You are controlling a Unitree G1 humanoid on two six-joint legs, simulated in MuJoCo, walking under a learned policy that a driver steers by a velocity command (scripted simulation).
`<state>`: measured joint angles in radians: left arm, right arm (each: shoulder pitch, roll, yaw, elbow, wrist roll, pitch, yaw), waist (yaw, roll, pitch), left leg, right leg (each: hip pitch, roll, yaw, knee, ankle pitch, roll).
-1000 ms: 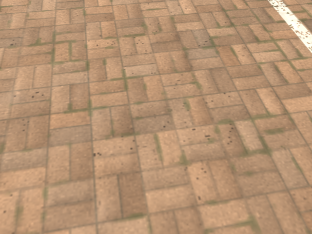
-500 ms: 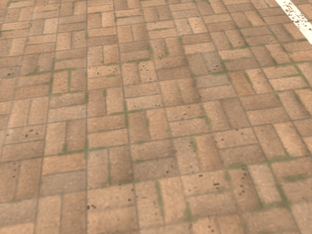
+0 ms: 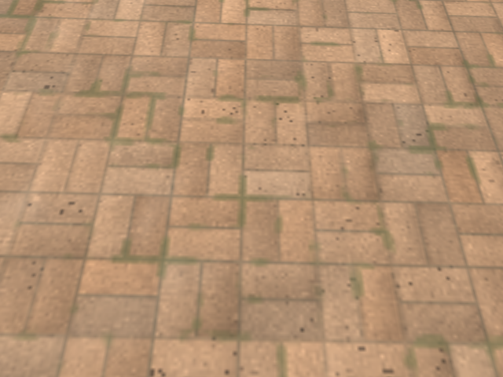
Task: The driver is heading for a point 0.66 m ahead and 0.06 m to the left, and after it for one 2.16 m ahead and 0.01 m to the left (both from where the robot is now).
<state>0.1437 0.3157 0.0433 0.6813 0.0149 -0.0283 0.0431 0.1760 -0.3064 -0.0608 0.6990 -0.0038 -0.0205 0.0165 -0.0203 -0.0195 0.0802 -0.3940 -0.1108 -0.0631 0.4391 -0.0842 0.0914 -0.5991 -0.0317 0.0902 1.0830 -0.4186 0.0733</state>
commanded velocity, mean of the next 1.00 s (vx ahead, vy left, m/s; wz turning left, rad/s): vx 0.38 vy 0.00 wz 0.26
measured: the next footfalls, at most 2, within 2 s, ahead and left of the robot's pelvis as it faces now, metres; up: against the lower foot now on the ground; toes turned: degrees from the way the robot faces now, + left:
right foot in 0.26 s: +0.17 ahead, -0.16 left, +0.00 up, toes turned +15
left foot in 0.68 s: +0.33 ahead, +0.17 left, +0.00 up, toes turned +18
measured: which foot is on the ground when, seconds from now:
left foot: down 0.00-0.26, up 0.28-0.66, down 0.68-1.00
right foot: up 0.00-0.24, down 0.26-0.70, up 0.72-1.00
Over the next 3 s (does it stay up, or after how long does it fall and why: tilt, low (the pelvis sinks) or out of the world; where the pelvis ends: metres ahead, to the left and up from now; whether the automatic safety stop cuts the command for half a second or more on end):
stays up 0.65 0.11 0.00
